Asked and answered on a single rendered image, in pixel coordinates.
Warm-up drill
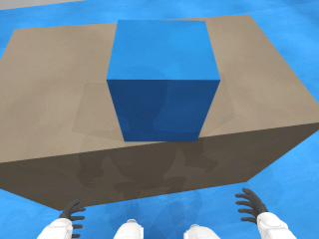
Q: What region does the robot thigh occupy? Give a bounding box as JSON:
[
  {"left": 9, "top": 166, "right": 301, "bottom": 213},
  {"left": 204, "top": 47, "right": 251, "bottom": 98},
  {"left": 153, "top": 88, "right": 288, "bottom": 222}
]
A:
[
  {"left": 114, "top": 222, "right": 144, "bottom": 239},
  {"left": 183, "top": 226, "right": 220, "bottom": 239}
]

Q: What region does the robot right thigh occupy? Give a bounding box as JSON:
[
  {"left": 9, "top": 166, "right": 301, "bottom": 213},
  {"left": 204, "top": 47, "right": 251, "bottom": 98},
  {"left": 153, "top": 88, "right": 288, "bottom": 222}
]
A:
[{"left": 183, "top": 226, "right": 220, "bottom": 239}]

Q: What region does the right robot hand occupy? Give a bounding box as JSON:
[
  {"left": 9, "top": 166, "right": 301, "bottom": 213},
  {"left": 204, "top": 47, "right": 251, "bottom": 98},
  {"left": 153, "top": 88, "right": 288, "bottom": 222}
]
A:
[{"left": 234, "top": 187, "right": 269, "bottom": 225}]

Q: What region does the pedestal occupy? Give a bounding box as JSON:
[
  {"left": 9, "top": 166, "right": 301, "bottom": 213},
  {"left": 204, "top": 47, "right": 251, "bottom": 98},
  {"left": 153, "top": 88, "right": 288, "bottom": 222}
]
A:
[{"left": 0, "top": 14, "right": 319, "bottom": 211}]

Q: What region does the carton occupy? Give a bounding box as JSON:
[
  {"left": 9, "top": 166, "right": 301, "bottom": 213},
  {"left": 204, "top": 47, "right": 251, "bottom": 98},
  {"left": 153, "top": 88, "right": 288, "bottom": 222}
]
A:
[{"left": 106, "top": 19, "right": 220, "bottom": 142}]

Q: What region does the robot left forearm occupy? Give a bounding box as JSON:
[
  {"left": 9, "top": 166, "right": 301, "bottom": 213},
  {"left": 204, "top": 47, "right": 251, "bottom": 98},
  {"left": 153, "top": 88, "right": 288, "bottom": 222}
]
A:
[{"left": 37, "top": 218, "right": 73, "bottom": 239}]

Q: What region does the left robot hand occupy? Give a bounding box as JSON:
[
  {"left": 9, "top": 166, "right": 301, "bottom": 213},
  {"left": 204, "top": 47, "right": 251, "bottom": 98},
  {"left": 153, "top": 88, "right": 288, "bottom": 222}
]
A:
[{"left": 58, "top": 199, "right": 86, "bottom": 238}]

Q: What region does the robot left thigh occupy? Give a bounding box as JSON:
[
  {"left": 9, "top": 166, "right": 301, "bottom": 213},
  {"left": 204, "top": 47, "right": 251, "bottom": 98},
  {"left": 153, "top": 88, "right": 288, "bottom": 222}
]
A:
[{"left": 114, "top": 222, "right": 144, "bottom": 239}]

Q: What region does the robot right forearm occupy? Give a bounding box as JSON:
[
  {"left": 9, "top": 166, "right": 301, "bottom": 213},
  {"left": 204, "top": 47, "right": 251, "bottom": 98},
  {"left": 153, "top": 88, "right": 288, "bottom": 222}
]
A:
[{"left": 256, "top": 212, "right": 297, "bottom": 239}]

